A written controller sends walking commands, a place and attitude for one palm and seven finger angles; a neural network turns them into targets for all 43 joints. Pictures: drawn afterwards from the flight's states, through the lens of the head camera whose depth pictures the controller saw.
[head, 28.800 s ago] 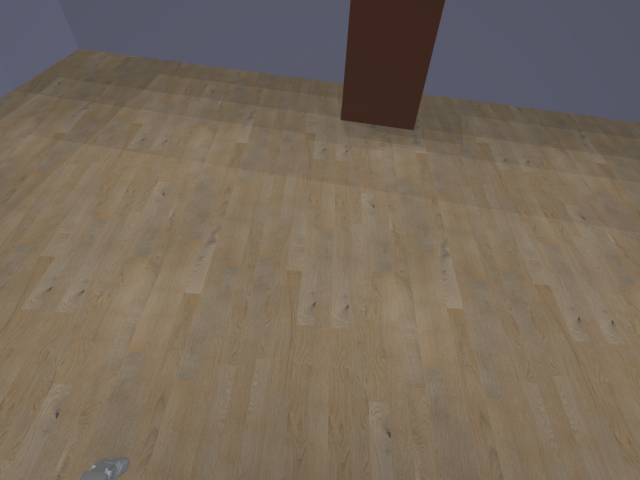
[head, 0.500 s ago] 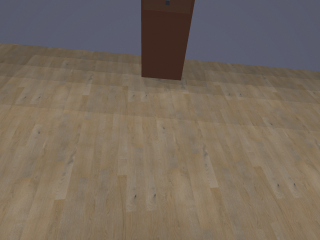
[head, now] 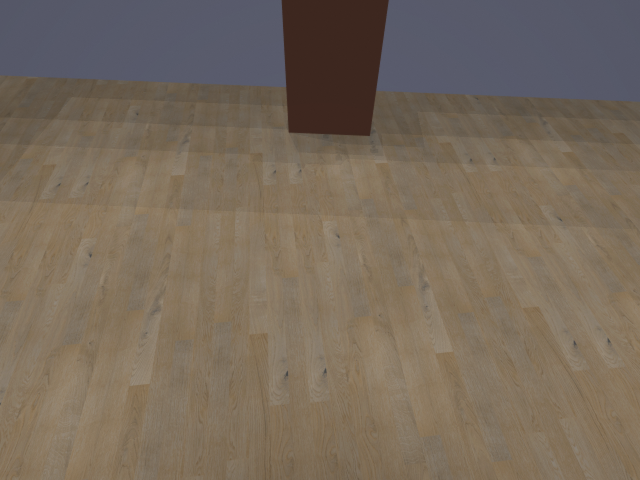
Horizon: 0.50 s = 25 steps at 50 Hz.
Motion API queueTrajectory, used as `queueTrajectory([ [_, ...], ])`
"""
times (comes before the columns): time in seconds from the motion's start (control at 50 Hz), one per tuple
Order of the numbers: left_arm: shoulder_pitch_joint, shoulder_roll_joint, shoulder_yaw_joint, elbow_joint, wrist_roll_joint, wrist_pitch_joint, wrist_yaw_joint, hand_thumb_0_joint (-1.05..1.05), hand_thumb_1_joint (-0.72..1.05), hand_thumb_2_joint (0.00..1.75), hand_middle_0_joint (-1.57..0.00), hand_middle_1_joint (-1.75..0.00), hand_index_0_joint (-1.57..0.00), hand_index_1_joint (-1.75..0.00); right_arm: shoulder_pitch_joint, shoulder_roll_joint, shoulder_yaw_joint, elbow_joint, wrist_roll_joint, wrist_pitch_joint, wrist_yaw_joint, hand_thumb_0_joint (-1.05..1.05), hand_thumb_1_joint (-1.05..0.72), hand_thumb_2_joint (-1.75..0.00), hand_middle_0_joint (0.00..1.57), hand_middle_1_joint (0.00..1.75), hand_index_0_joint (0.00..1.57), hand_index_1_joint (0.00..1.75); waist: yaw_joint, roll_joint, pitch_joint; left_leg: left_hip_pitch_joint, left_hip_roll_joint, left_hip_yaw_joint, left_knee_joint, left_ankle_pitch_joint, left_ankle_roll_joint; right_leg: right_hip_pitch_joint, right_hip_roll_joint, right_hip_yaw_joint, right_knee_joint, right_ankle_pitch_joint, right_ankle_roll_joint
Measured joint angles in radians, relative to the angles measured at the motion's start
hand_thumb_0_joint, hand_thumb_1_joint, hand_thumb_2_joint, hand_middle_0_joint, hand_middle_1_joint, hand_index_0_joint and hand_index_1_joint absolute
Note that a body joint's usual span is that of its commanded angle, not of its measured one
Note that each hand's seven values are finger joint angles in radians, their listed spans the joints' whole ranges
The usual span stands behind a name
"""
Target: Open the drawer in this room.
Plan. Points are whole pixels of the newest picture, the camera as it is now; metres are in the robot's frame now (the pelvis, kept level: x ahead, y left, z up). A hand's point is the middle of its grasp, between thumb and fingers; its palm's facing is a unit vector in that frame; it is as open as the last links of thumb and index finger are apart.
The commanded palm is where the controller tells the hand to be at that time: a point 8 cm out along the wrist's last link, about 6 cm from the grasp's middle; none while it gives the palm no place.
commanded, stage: stand and wait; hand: left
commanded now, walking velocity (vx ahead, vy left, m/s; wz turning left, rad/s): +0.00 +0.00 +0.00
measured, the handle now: out of the picture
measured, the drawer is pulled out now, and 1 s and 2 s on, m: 0.00 0.00 0.00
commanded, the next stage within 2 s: turn or walk to find it in 0.52 s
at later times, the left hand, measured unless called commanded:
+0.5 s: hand out of the picture +0.00 +0.14 -0.18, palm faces +0.04 -0.98 -0.17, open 7.3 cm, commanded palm none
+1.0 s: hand out of the picture +0.00 +0.16 -0.18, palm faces +0.11 -0.97 -0.20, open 7.3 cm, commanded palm none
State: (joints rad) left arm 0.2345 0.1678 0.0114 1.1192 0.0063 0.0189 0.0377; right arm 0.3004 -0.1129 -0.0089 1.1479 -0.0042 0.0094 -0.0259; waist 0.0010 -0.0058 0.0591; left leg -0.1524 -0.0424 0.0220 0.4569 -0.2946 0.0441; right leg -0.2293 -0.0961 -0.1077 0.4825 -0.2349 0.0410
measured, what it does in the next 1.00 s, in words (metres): stands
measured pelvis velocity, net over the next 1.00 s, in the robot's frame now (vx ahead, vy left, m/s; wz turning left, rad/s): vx -0.01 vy -0.03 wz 0.06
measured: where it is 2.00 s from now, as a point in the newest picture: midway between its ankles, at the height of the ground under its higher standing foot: outside the picture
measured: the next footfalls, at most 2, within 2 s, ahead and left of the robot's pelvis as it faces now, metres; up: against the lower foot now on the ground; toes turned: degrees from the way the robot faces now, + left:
left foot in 1.84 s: +0.00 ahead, +0.09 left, +0.00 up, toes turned +21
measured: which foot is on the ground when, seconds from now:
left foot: down 0.00-1.00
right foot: down 0.00-1.00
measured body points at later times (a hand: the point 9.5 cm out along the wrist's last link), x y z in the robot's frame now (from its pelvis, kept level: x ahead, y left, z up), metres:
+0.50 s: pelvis +0.01 -0.03 +0.00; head +0.01 -0.03 +0.45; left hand +0.00 +0.19 -0.16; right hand +0.03 -0.26 -0.15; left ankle -0.03 +0.09 -0.74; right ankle +0.01 -0.14 -0.74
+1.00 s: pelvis -0.01 -0.03 +0.00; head +0.00 -0.02 +0.45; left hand -0.01 +0.21 -0.16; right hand +0.01 -0.25 -0.16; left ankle -0.03 +0.09 -0.74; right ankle +0.01 -0.14 -0.74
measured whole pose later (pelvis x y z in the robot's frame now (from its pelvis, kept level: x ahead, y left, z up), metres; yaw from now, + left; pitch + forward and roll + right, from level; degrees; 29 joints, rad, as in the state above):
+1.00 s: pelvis -0.01 -0.03 +0.00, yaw +3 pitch -1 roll +0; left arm 0.22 0.18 0.02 1.11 0.00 0.01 0.03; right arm 0.26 -0.15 -0.01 1.12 -0.01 0.01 -0.02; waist 0.02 -0.01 0.05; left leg -0.19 -0.01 -0.05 0.50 -0.29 0.00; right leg -0.22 -0.07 -0.18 0.48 -0.23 0.00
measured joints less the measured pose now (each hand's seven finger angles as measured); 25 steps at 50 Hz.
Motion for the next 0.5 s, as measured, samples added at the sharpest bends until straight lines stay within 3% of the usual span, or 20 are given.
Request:
queueTrajectory([
  [0.5,0.025,-0.013,-0.018,0.03,-0.003,-0.027,-0.012,0.0,0.91,0.9,-0.2,-0.3,-0.2,-0.3,-0.067,-0.049,0.003,-0.017,-0.001,-0.02,-0.006,0.0,-0.91,-0.9,0.2,0.3,0.2,0.3,0.015,-0.003,-0.014,0.052,0.057,-0.022,-0.043,0.013,-0.053,0.065,0.059,-0.028,-0.065,0.015,-0.049],
])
